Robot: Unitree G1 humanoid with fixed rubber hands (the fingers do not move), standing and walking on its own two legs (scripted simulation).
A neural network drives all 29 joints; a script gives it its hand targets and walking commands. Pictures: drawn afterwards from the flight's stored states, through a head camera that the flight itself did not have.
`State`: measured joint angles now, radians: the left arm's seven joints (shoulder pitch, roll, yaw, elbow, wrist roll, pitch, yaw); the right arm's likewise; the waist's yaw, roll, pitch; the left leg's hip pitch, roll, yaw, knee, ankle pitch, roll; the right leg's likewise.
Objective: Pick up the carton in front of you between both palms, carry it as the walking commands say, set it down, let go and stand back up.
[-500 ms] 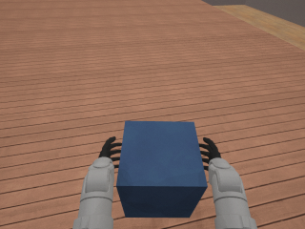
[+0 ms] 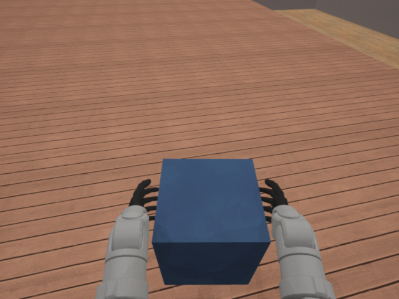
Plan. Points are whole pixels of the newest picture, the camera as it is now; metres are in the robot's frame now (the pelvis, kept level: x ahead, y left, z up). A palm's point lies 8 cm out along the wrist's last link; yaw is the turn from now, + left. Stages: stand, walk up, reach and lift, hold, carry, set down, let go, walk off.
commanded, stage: set down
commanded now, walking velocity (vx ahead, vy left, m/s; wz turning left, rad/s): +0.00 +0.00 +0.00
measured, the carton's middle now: (207, 223) +0.32 +0.00 -0.04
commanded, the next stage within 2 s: none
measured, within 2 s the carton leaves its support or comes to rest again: neither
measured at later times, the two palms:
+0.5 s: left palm (147, 223) +0.34 +0.15 -0.07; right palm (262, 222) +0.34 -0.14 -0.07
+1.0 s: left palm (156, 237) +0.39 +0.15 -0.23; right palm (249, 234) +0.40 -0.15 -0.23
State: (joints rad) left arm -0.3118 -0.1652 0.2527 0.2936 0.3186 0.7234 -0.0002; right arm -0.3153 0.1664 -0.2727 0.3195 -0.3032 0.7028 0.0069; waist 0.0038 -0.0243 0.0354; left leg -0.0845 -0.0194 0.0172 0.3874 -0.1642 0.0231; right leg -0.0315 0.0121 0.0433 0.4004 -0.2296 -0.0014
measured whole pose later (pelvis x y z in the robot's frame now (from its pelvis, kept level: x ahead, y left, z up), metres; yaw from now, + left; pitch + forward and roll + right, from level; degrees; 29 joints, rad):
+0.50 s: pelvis -0.02 -0.01 -0.03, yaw +1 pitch +9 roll +0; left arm -0.62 -0.17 0.51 0.55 0.43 0.32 -0.03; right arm -0.61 0.20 -0.52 0.55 -0.43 0.30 0.02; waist 0.01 -0.02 0.16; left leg -0.63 -0.02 -0.03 0.68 -0.22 0.01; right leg -0.57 0.04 0.04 0.71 -0.30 -0.01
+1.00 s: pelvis -0.05 -0.01 -0.16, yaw +0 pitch +40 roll -1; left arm -0.84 -0.12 0.51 0.54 0.32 0.30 0.02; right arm -0.85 0.10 -0.51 0.58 -0.28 0.28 -0.01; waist 0.01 -0.02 -0.14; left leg -1.60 -0.06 -0.06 1.27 -0.37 -0.01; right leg -1.54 0.09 0.05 1.31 -0.46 0.01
